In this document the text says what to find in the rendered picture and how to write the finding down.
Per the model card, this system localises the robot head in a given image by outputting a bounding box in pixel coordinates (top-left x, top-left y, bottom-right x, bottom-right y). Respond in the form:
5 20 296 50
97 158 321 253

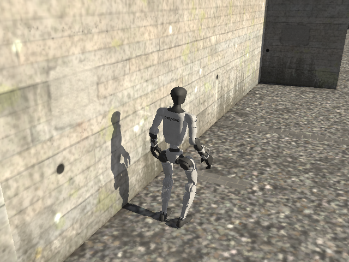
167 86 187 114

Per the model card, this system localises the robot left forearm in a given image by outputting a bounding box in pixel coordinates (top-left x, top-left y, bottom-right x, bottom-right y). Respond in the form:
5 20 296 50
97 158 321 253
149 132 158 147

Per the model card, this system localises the right robot upper arm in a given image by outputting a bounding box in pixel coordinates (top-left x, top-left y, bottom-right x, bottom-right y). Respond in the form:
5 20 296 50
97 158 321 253
185 112 197 145

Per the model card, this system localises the left robot upper arm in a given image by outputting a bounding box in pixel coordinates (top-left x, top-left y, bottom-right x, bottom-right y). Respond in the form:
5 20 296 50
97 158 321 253
149 108 167 135

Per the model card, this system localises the robot right hand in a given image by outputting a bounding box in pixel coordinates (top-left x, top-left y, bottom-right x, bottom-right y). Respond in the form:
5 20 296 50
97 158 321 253
201 155 213 169

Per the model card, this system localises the robot torso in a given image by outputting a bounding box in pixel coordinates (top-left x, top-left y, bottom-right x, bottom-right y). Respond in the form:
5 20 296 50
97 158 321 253
163 106 188 164

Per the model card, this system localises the robot left hand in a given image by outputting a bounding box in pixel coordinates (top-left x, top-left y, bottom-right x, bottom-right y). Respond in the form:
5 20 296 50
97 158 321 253
151 145 162 159

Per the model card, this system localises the robot right forearm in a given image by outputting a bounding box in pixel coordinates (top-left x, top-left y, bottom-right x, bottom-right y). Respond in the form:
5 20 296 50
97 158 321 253
194 138 209 159

